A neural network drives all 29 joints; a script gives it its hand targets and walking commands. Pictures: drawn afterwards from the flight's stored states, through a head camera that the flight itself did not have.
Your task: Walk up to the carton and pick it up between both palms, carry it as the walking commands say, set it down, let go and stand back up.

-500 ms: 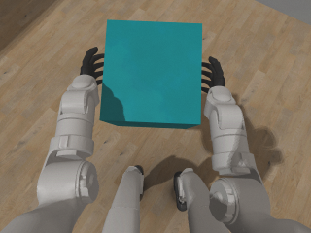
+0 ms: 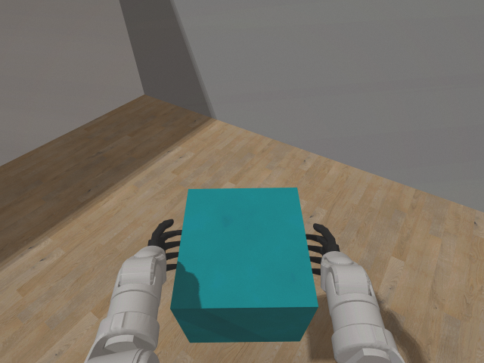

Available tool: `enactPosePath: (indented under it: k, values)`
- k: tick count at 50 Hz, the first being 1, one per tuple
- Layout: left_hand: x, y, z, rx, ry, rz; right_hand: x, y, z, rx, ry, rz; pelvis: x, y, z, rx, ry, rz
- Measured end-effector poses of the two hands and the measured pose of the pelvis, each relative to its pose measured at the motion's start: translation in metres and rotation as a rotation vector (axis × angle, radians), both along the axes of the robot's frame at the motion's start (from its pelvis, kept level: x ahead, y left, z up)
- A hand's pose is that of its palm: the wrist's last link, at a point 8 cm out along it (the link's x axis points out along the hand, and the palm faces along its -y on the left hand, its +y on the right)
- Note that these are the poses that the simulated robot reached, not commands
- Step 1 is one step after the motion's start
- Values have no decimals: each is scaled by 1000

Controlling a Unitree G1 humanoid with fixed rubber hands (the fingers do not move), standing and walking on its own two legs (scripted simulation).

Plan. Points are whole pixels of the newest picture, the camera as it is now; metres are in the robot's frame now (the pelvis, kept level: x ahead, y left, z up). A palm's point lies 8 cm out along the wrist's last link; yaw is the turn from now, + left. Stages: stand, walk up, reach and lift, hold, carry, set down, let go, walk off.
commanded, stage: reach and lift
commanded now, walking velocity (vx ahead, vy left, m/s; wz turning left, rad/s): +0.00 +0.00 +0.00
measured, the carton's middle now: (243, 264) +0.35 +0.02 -0.04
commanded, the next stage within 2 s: hold in 1.42 s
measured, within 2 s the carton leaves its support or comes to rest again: neither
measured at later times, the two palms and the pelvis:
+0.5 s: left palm (149, 259) +0.30 +0.17 +0.06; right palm (334, 261) +0.29 -0.14 +0.05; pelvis +0.00 +0.01 +0.01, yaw +0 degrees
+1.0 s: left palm (150, 256) +0.31 +0.17 +0.06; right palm (332, 256) +0.30 -0.14 +0.05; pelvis +0.00 +0.01 +0.01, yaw +0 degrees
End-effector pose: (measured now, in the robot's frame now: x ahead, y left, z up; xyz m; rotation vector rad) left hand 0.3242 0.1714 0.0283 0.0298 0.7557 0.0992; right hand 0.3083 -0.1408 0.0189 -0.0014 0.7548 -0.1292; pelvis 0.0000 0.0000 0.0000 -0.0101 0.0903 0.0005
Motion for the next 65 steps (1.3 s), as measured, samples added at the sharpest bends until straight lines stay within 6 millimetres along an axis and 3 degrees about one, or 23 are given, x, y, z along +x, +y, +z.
enactPosePath:
  k: [6, 10, 13, 24, 36, 47, 65]
  values:
    - [-4, 9, 23, 23, -82, 81, 6, 12, 24, -16, -70, 47, 11, 0, 5, 2, -28, 2]
    - [-1, 7, 44, 2, -134, 70, 8, 11, 43, -40, -118, 29, 13, 1, 7, 1, -58, 3]
    - [-3, 4, 50, -25, -128, 47, 3, 7, 46, -53, -104, 13, 13, 3, 8, -1, -79, 4]
    - [-21, 1, 28, -47, -50, 50, -16, 3, 30, -34, -22, 4, 5, 6, 8, -5, -108, 4]
    - [-19, 5, 42, -7, -100, 91, -12, 9, 42, -24, -62, 17, 0, 7, 8, -7, -115, 4]
    - [-17, 1, 29, -21, -61, 71, -10, 5, 33, -27, -29, 2, 3, 6, 9, -6, -111, 4]
    - [-30, 3, 31, -29, -80, 71, -19, 5, 30, -30, -33, 28, -3, 3, 9, -2, -118, 4]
